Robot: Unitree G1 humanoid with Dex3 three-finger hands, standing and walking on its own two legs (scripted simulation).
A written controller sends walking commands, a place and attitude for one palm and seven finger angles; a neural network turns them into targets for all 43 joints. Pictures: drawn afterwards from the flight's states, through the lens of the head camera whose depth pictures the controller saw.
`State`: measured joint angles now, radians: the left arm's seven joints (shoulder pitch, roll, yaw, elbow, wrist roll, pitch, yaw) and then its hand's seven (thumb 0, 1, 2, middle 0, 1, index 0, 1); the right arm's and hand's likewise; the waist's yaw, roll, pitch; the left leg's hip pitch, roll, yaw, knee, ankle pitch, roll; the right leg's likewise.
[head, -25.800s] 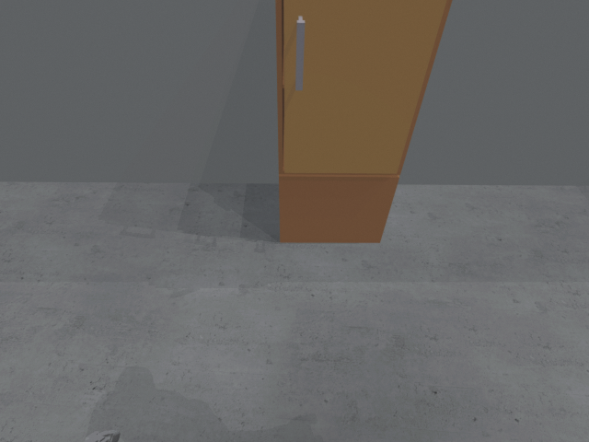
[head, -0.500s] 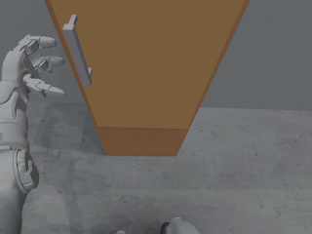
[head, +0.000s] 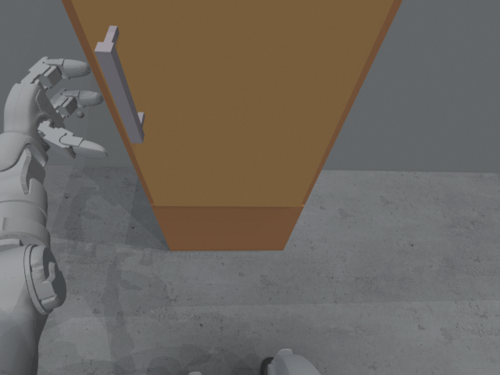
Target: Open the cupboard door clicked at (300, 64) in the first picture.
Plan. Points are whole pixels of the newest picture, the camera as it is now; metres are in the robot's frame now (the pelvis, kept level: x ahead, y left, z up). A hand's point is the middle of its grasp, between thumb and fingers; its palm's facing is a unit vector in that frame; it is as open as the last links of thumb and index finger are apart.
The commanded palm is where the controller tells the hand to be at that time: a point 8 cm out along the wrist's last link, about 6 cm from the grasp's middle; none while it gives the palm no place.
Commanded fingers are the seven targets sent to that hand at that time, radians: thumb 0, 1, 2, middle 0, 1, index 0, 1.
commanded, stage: move the hooked fingers beside the handle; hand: left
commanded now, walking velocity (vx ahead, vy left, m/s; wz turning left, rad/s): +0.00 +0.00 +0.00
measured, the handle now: (126, 91) +0.53 +0.17 +0.12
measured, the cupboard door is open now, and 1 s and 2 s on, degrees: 0 0 1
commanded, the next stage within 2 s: slide the fingers in behind the handle in 0.40 s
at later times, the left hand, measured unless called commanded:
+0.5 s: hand (80, 119) +0.46 +0.22 +0.13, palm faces -0.04 -1.00 -0.01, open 13.9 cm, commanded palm +0.44 +0.27 +0.12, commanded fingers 0.00 -0.50 0.30 -0.30 -1.20 -0.30 -1.20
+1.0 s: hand (100, 115) +0.48 +0.20 +0.12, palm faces -0.06 -1.00 +0.00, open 13.9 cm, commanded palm +0.45 +0.24 +0.12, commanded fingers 0.00 -0.50 0.30 -0.30 -1.20 -0.30 -1.20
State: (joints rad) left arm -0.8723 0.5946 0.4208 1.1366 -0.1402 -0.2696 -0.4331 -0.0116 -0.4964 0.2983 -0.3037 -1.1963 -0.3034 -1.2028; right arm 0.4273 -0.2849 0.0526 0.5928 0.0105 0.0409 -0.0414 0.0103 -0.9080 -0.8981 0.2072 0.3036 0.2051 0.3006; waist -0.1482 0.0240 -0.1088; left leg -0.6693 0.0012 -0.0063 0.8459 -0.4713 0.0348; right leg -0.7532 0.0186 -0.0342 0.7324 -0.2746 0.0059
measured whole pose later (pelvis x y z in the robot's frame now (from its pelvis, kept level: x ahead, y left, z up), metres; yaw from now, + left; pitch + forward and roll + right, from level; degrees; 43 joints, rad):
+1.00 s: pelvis -0.01 -0.01 +0.00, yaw +0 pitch +16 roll -2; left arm -0.88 0.57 0.39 1.14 -0.14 -0.26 -0.39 -0.01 -0.50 0.30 -0.30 -1.20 -0.30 -1.20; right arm 0.44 -0.29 0.05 0.60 0.02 0.03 -0.04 0.01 -0.91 -0.90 0.21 0.30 0.20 0.30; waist -0.15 0.02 -0.10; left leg -0.66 0.01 0.00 0.83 -0.45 0.02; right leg -0.75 0.03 -0.03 0.73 -0.26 -0.01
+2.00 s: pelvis -0.01 -0.02 +0.01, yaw +1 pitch +14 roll -1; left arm -0.87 0.42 0.30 1.12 -0.14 -0.30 -0.25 -0.01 -0.50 0.30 -0.30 -1.20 -0.29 -1.20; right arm 0.40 -0.29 0.03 0.63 0.01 0.00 -0.04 0.01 -0.91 -0.90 0.21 0.30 0.20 0.30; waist -0.13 0.02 -0.08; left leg -0.60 0.00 -0.02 0.79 -0.43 0.01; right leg -0.70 0.02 -0.04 0.72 -0.26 -0.02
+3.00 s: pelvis +0.00 -0.01 +0.01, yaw +0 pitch +15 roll -2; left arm -0.87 0.39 0.30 1.10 -0.11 -0.30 -0.24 0.00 0.79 0.85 -0.40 -1.34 -0.40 -1.35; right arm 0.41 -0.27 0.03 0.62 0.00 0.01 -0.02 0.01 -0.91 -0.90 0.21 0.30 0.20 0.30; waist -0.13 0.03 -0.10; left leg -0.61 -0.01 0.00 0.79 -0.46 0.03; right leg -0.71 0.01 -0.03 0.72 -0.28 0.00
